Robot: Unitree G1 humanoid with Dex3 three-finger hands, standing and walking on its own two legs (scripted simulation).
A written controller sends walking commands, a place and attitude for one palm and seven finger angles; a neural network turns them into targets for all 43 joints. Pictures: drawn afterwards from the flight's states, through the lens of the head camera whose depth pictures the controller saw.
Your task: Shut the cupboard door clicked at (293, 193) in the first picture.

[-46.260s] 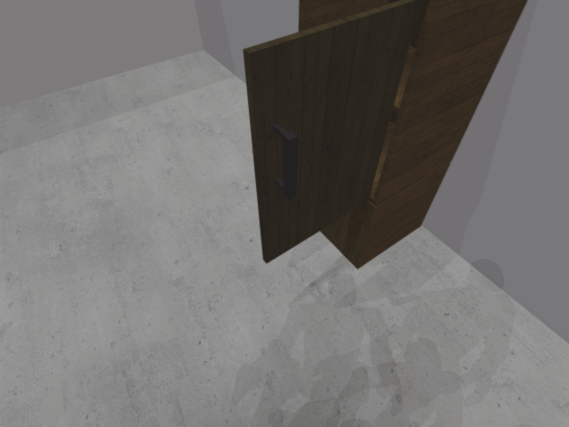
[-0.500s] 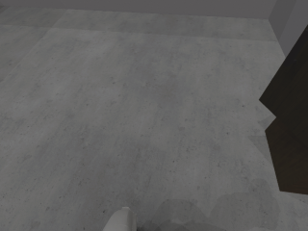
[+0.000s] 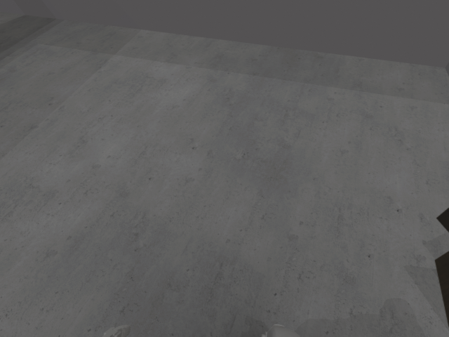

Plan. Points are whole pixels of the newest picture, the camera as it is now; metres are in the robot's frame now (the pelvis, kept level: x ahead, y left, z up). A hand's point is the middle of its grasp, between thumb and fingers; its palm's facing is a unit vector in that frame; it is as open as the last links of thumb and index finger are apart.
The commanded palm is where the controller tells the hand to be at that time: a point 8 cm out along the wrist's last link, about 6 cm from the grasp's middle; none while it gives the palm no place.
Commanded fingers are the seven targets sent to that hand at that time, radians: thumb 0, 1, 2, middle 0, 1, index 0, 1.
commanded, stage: turn to face it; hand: left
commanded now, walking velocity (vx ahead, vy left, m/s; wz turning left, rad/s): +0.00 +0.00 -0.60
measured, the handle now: out of the picture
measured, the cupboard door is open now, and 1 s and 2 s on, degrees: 32 32 32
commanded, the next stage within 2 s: none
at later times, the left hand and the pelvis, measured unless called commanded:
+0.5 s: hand (142, 309) +0.20 +0.19 -0.17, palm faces -0.12 -0.98 -0.18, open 7.3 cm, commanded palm none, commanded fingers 0.00 0.90 0.90 -0.20 -0.30 -0.20 -0.30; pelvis +0.13 +0.01 +0.00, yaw -12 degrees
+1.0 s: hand (180, 240) +0.36 +0.13 -0.17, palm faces -0.45 -0.86 -0.24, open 7.4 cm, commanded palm none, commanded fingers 0.00 0.90 0.90 -0.20 -0.30 -0.20 -0.30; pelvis +0.19 -0.01 +0.00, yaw -28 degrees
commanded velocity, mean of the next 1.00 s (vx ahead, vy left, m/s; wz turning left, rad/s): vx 0.00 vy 0.00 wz -0.60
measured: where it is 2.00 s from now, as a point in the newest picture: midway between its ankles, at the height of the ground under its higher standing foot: outside the picture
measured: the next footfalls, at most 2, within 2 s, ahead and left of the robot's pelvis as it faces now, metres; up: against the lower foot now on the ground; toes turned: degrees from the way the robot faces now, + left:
right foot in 0.04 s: +0.15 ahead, -0.12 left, +0.00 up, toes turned -5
left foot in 0.36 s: +0.19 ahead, +0.11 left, +0.00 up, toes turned -2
